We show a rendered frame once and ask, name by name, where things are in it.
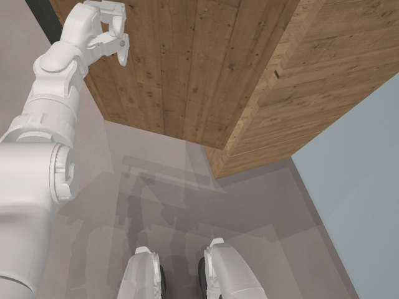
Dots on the left robot upper arm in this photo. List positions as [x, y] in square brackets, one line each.
[35, 179]

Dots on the cupboard door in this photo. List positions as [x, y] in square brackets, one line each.
[192, 65]

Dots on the right robot thigh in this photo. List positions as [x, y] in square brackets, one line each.
[236, 279]

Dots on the robot left forearm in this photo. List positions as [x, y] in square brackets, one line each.
[52, 107]

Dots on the robot thigh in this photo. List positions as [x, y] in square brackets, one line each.
[236, 279]
[141, 274]

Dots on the left robot thigh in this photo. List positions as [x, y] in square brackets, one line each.
[141, 274]

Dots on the left robot hand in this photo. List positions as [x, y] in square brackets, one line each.
[83, 29]

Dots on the handle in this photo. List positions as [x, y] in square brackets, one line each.
[47, 19]

